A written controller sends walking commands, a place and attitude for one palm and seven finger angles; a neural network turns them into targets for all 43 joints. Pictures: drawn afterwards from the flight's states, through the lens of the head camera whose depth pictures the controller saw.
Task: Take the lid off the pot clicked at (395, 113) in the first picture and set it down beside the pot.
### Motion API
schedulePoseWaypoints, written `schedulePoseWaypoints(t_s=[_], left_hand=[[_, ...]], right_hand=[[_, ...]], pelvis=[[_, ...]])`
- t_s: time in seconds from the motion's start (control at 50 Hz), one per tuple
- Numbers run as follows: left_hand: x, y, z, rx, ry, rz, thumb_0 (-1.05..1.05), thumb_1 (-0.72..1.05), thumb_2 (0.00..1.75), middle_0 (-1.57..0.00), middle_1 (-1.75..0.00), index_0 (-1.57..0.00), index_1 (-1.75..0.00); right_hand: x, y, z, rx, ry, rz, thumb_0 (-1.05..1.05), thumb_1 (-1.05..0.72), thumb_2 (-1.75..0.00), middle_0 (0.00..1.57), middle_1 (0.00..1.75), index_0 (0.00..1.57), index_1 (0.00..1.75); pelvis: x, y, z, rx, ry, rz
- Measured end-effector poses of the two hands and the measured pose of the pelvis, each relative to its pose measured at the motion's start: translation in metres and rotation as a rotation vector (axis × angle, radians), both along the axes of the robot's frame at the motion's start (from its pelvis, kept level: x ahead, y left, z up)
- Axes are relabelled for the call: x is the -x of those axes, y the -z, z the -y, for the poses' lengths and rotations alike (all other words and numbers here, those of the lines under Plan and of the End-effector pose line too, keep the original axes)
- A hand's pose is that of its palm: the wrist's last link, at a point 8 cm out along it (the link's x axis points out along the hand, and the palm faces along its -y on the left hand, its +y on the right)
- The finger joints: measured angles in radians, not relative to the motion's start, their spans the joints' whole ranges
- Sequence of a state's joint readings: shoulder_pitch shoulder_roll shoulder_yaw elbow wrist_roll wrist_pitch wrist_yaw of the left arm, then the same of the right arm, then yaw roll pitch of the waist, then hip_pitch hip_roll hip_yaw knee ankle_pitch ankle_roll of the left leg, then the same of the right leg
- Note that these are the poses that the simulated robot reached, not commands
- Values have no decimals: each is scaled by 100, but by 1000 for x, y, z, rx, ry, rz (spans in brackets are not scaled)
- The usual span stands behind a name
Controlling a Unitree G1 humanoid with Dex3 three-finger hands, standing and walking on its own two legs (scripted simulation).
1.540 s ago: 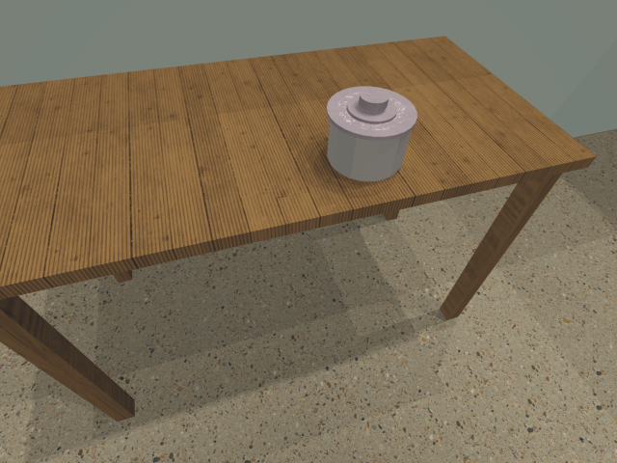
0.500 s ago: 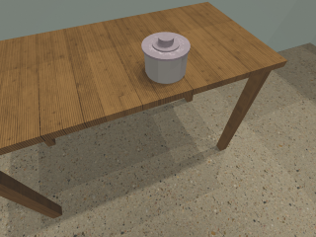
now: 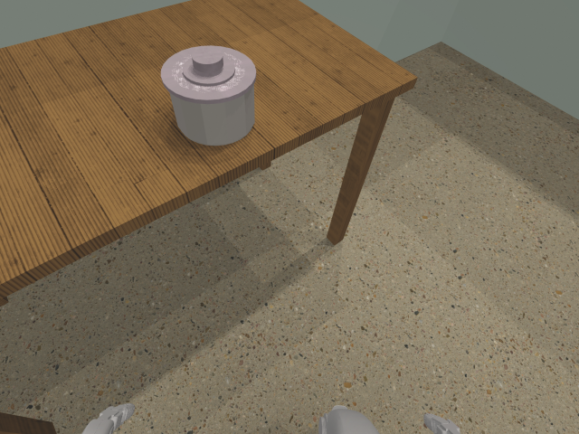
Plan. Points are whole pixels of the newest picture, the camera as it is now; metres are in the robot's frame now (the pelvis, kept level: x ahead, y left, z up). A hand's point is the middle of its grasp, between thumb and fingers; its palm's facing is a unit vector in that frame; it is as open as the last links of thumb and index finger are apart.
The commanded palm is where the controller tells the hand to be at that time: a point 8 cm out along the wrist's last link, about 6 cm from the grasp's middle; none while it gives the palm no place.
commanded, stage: walk to a spot facing it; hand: left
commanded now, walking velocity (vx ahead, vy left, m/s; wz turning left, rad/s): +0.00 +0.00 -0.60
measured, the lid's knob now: (207, 60) +0.65 +0.22 +0.12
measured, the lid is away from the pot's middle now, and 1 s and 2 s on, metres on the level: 0.00 0.00 0.00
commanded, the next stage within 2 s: none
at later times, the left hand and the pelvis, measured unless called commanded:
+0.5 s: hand (203, 404) +0.17 +0.15 -0.18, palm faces -0.33 -0.93 -0.17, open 7.3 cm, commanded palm none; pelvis +0.01 -0.01 -0.01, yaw -19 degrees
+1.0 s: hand (246, 409) +0.17 +0.08 -0.16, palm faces -0.57 -0.79 -0.24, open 7.3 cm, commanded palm none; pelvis +0.00 -0.05 +0.00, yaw -38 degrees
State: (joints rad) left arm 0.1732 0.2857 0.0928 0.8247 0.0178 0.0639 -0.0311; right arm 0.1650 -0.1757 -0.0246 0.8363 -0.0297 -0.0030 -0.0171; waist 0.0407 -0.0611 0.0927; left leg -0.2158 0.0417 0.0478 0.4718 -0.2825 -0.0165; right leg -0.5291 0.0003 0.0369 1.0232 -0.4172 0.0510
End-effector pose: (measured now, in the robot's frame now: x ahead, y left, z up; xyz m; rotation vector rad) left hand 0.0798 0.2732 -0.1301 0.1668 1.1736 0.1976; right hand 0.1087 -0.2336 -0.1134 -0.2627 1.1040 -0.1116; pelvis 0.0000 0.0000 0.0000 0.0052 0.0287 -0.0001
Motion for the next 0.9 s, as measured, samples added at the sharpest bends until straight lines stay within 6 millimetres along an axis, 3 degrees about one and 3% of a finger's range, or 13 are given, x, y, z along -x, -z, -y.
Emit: schedulePoseWaypoints(t_s=[0.14, 0.2, 0.28, 0.38, 0.46, 0.64, 0.8, 0.9], left_hand=[[-55, -3, 32, -47, 180, 40, 1, 91, 90, -19, -29, -20, -30], [-62, -3, 48, -54, 217, 36, 0, 91, 90, -20, -29, -20, -30], [-61, 1, 62, -36, 264, -13, 0, 91, 90, -20, -30, -20, -30], [-68, 13, 70, 14, 332, -57, 1, 91, 90, -20, -30, -21, -30], [-88, 26, 72, 51, 376, -44, 1, 91, 90, -20, -30, -21, -30], [-125, 3, 94, 51, 475, 10, 1, 91, 90, -20, -29, -20, -30], [-135, -5, 139, -25, 610, 51, 1, 91, 90, -20, -30, -20, -30], [-119, -9, 150, -37, 636, 5, 0, 91, 90, -20, -30, -20, -30]], right_hand=[[59, 29, 40, -33, 162, -84, 1, -90, -89, 21, 30, 21, 30], [81, 33, 58, -5, 229, -142, 1, -90, -89, 20, 29, 20, 30], [95, 21, 70, 26, 300, -139, 1, -90, -89, 20, 29, 20, 30], [101, 6, 67, 58, 373, -78, 1, -91, -90, 20, 29, 20, 30], [113, 2, 52, 80, 408, -45, 1, -91, -90, 20, 29, 20, 30], [153, 2, 20, -17, 498, -102, 1, -90, -89, 20, 29, 20, 30], [197, 37, 38, -92, 638, -105, 1, -90, -89, 21, 30, 21, 30], [210, 28, 55, -66, 701, -116, 1, -90, -89, 20, 29, 20, 30]], pelvis=[[-6, 15, 23, 6, 104, -4], [-4, 14, 25, 17, 143, 6], [-6, 9, 25, 7, 205, 13], [-11, 8, 16, 7, 272, 18], [-14, 14, 7, 22, 320, 21], [-11, -1, 15, 19, 427, 17], [3, 14, 40, 8, 532, 20], [6, 5, 45, 3, 600, 26]])
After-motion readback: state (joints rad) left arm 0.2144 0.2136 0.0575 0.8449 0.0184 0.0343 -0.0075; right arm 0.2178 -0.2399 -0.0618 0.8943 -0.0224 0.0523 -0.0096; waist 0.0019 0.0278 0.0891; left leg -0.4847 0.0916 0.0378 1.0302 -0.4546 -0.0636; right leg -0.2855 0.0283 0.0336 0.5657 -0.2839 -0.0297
